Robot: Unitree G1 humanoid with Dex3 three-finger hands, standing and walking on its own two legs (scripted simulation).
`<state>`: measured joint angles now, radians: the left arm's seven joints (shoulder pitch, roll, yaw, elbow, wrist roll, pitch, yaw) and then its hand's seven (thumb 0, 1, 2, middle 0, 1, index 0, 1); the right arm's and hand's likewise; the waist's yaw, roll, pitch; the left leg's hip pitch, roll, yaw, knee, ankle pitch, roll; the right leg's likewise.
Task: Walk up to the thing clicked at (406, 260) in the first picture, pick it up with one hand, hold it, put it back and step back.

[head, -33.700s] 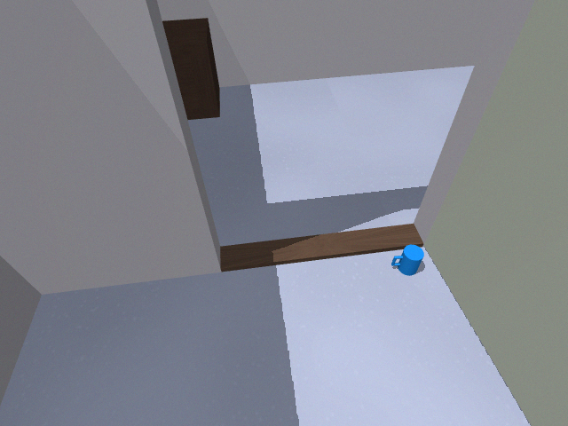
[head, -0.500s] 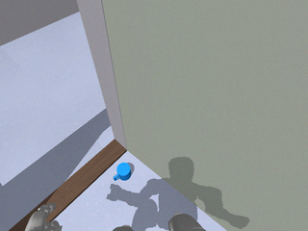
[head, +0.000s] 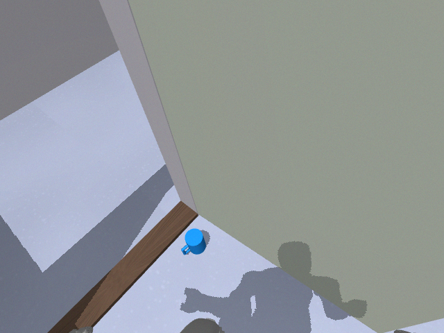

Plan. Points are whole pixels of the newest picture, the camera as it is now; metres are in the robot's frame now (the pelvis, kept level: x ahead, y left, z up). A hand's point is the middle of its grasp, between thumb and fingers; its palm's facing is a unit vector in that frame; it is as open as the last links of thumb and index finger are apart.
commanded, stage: step back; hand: left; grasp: from above
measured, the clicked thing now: (192, 244) +0.55 +0.22 -0.71
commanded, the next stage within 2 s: none
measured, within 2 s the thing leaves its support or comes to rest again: neither
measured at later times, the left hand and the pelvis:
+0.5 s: hand out of the picture -0.07 +0.28 -0.16, palm faces +0.00 -0.93 -0.38, open 7.4 cm; pelvis -0.15 +0.01 +0.00, yaw -1 degrees
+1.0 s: hand out of the picture -0.19 +0.26 -0.14, palm faces +0.06 -0.90 -0.43, open 7.4 cm; pelvis -0.33 -0.02 -0.02, yaw +5 degrees
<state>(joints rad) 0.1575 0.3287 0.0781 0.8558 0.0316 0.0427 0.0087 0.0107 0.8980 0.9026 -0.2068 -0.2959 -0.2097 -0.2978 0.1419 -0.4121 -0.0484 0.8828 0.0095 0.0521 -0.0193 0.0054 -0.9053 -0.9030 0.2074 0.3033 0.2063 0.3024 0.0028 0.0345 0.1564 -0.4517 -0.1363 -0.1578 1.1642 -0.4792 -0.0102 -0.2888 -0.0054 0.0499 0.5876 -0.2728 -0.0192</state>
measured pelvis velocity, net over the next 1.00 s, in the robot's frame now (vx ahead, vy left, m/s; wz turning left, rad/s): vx -0.33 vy -0.02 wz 0.09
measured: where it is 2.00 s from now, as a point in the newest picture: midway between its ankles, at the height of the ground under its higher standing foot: outside the picture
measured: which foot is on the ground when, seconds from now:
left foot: up 0.00-0.16, down 0.18-0.64, up 0.66-0.98, down 1.00-1.00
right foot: down 0.00-0.20, up 0.22-0.58, down 0.60-1.00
